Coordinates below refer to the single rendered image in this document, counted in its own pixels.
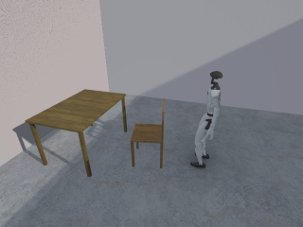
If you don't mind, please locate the right robot foot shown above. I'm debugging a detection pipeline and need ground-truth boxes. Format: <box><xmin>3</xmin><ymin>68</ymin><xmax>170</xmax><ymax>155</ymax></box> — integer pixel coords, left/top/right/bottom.
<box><xmin>195</xmin><ymin>153</ymin><xmax>209</xmax><ymax>159</ymax></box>

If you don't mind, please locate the robot head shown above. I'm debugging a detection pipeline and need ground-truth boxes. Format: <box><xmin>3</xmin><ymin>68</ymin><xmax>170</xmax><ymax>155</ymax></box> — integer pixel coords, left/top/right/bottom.
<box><xmin>210</xmin><ymin>71</ymin><xmax>223</xmax><ymax>90</ymax></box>

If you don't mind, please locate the robot left forearm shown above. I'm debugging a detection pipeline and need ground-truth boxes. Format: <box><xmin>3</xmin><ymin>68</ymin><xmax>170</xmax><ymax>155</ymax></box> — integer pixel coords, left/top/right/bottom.
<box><xmin>209</xmin><ymin>109</ymin><xmax>220</xmax><ymax>130</ymax></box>

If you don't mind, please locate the left robot hand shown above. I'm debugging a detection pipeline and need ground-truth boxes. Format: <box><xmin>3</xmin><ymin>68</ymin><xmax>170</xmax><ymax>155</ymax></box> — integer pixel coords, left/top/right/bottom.
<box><xmin>205</xmin><ymin>128</ymin><xmax>215</xmax><ymax>141</ymax></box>

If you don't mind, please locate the robot left upper arm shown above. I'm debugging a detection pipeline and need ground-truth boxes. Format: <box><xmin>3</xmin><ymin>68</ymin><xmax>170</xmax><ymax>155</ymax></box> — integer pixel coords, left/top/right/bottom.
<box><xmin>210</xmin><ymin>90</ymin><xmax>222</xmax><ymax>112</ymax></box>

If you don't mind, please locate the table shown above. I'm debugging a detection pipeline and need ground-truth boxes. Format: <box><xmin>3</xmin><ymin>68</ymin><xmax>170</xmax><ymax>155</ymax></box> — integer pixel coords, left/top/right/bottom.
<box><xmin>26</xmin><ymin>89</ymin><xmax>127</xmax><ymax>177</ymax></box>

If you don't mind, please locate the chair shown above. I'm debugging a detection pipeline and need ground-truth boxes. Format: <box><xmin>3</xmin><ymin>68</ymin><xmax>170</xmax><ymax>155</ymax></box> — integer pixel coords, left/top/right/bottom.
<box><xmin>130</xmin><ymin>98</ymin><xmax>165</xmax><ymax>168</ymax></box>

